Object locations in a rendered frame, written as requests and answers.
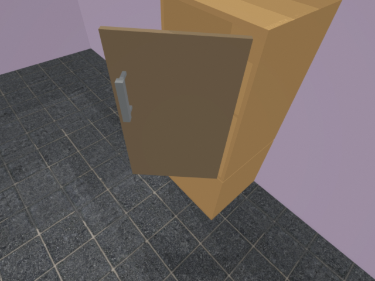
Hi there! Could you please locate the cupboard door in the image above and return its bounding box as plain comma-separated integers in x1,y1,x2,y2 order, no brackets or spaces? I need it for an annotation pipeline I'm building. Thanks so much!
98,26,253,179

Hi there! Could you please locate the handle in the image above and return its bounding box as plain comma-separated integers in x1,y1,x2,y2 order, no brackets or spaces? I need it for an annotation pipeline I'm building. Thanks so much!
115,71,132,122

